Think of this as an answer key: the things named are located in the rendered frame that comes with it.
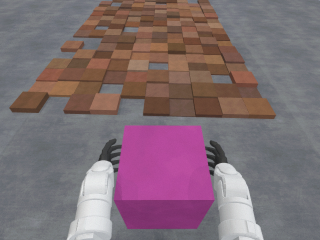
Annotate left robot hand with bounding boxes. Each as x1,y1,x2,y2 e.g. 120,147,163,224
98,138,122,173

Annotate robot right forearm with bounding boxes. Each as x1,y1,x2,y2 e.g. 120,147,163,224
213,163,264,240

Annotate right robot hand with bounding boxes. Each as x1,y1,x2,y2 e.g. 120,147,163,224
205,140,228,176

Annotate robot left forearm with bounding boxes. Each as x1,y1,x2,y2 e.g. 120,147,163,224
67,160,114,240

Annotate carton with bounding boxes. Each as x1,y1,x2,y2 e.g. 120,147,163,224
113,125,215,229

